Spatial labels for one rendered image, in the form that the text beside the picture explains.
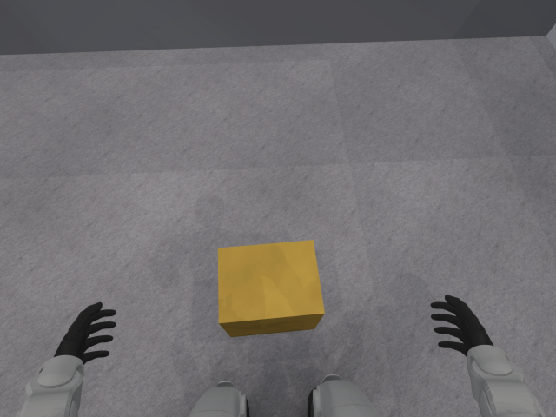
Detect right robot shin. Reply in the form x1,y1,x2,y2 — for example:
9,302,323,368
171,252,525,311
321,374,341,384

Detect carton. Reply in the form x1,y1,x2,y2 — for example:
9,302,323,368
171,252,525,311
218,240,325,337

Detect robot right forearm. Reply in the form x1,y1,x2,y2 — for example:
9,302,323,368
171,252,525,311
467,345,547,417

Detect robot right hand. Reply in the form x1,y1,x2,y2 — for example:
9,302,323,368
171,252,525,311
431,295,493,356

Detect robot left forearm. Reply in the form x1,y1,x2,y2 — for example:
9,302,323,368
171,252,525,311
15,355,84,417

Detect left robot thigh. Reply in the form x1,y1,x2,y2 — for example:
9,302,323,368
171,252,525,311
188,387,247,417

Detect robot left hand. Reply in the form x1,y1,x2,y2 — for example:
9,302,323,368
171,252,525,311
53,302,116,365

